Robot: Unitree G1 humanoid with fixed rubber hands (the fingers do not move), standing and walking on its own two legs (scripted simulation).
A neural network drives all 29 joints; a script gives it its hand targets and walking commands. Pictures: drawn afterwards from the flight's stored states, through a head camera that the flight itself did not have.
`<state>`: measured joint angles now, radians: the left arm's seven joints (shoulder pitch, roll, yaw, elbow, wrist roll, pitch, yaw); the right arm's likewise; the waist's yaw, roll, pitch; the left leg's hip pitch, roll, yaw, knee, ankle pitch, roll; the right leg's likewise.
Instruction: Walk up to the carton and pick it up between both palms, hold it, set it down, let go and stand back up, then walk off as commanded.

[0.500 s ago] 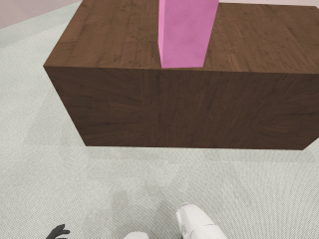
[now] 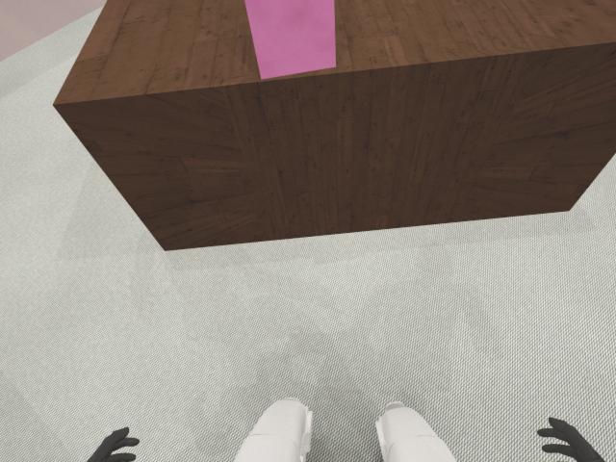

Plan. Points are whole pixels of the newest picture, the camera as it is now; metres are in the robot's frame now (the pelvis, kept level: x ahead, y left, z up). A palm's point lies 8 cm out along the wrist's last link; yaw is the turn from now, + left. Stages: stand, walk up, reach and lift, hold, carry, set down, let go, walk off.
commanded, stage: walk off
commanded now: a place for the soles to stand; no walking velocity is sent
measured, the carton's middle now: out of the picture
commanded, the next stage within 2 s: stand in 1.44 s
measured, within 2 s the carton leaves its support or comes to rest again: neither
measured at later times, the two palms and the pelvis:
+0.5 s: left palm out of the picture +0.00 +0.30 -0.10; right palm out of the picture -0.03 -0.31 -0.07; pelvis -0.08 +0.00 +0.01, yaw +1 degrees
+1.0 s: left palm out of the picture +0.03 +0.31 -0.09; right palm out of the picture +0.06 -0.30 -0.08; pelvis -0.03 +0.00 +0.01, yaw +3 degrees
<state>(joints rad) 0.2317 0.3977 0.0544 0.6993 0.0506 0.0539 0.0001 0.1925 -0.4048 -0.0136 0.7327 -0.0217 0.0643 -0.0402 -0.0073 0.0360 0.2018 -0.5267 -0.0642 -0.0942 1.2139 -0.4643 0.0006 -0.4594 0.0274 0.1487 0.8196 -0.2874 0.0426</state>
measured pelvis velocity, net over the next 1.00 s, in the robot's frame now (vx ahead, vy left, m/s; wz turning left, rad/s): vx -0.03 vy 0.00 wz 0.05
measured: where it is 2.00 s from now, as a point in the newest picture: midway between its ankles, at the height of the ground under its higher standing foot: outside the picture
